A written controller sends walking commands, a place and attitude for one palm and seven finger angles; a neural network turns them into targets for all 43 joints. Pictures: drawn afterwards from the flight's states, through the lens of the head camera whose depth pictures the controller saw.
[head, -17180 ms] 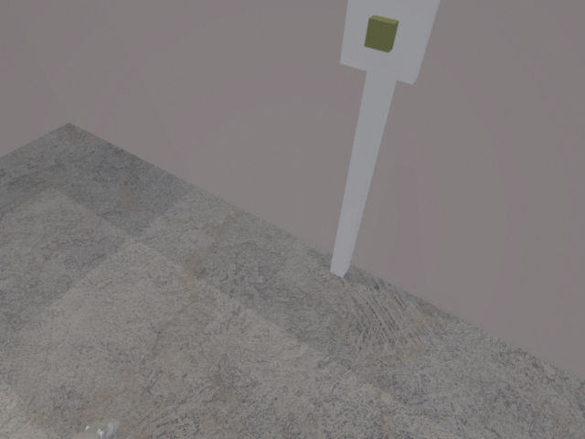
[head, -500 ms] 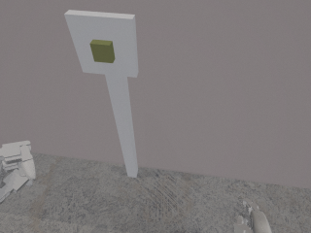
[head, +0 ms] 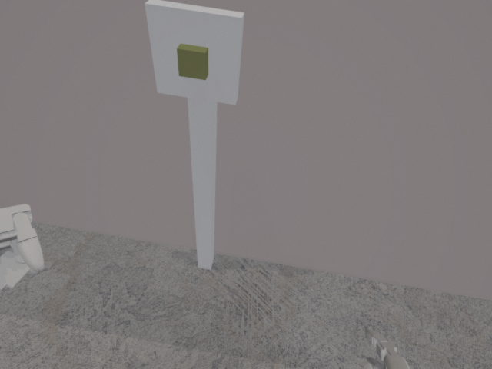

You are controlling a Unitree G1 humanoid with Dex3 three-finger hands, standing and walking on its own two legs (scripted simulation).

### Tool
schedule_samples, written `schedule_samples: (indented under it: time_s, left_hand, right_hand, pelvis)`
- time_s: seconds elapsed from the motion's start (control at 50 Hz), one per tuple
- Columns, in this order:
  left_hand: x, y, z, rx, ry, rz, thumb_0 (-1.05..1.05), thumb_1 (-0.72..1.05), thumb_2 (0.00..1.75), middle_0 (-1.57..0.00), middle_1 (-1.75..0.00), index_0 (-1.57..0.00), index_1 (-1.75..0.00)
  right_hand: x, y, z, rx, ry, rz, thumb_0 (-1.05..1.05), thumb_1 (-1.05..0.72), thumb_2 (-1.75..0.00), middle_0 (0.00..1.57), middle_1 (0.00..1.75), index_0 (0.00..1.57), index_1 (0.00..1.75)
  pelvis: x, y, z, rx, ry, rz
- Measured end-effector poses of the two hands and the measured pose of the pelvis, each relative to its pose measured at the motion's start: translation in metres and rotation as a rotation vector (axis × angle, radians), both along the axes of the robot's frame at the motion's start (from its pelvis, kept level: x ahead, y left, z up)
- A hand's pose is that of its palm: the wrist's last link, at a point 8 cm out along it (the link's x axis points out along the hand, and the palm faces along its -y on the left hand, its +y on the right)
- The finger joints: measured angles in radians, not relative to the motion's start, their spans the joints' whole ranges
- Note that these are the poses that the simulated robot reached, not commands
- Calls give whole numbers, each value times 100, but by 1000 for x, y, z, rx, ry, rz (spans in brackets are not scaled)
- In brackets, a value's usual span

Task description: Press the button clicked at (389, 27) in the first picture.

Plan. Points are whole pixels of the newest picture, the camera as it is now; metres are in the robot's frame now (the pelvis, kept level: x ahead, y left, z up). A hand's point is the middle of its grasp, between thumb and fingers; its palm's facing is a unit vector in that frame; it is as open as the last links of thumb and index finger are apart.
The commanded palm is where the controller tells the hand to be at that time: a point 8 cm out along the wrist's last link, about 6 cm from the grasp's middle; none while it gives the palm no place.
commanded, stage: step back with the hand held close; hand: left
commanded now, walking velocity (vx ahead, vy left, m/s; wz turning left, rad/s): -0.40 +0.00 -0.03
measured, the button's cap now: (193, 61) +0.63 +0.16 +0.20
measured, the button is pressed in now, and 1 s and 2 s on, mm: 0 0 0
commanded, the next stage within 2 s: stop stepping back and stand still in 0.18 s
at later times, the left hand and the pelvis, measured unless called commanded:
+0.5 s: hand (5, 330) +0.12 +0.25 +0.17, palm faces +0.37 -0.87 -0.32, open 3.1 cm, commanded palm +0.10 +0.27 +0.18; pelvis -0.06 +0.01 -0.03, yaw -6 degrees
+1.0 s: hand out of the picture +0.10 +0.27 +0.15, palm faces +0.34 -0.85 -0.41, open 3.1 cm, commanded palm +0.07 +0.30 +0.18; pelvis -0.10 +0.04 +0.00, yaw -7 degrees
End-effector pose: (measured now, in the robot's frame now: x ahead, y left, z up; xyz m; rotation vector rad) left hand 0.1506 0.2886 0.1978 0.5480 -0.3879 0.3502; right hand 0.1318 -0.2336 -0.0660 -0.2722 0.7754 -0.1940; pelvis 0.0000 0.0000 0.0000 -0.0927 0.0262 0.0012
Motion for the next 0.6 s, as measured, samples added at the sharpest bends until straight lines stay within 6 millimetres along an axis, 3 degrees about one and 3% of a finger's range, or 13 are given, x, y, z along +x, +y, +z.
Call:
schedule_samples:
  time_s: [0.06, 0.14, 0.22, 0.28, 0.36, 0.44, 0.52, 0.6]
  left_hand:
    - [-7, -1, 2, -32, 1, -12, 2, 89, 90, -130, -150, -131, -150]
    - [-12, -16, -9, -85, 52, -74, 2, 89, 90, -130, -150, -131, -150]
    - [-25, -40, -19, -45, 71, -189, 2, 89, 90, -130, -150, -131, -150]
    - [-39, -48, -11, -17, 59, -249, 2, 89, 89, -130, -150, -131, -150]
    - [-62, -41, 3, 28, -20, -252, 2, 89, 89, -131, -150, -131, -150]
    - [-73, -19, -4, -16, -63, -167, 1, 89, 89, -131, -150, -131, -150]
    - [-57, 7, -28, -124, -97, -85, 1, 89, 90, -131, -150, -132, -150]
    - [-25, 14, -43, -210, -35, -77, 1, 89, 90, -131, -150, -132, -150]
  right_hand:
    - [-7, 8, 6, 20, -8, 12, 1, -90, -90, 20, 30, 20, 30]
    - [-14, 12, 8, 37, -32, 46, 1, -90, -90, 20, 30, 20, 30]
    - [-26, 5, -3, 42, -59, 61, 1, -90, -90, 20, 30, 20, 30]
    - [-47, -4, -8, 31, -42, 22, 1, -90, -90, 20, 30, 20, 30]
    - [-78, -16, -7, 14, -57, -62, 1, -90, -90, 20, 30, 20, 30]
    - [-102, -28, -12, -30, -57, -130, 1, -90, -90, 20, 30, 20, 30]
    - [-116, -33, -21, -85, -15, -180, 1, -90, -90, 20, 30, 20, 30]
    - [-120, -13, -13, -87, 1, -156, 1, -91, -90, 20, 30, 20, 30]
  pelvis:
    - [-9, -1, 6, -2, 36, -29]
    - [-32, -5, 7, 11, 74, -53]
    - [-67, -11, -8, 55, 69, -99]
    - [-80, -10, -10, 27, 27, -105]
    - [-81, -9, -15, 27, -32, -96]
    - [-75, -1, -21, 27, -69, -100]
    - [-60, 13, -28, 27, -64, -94]
    - [-75, 25, -22, 48, -65, -104]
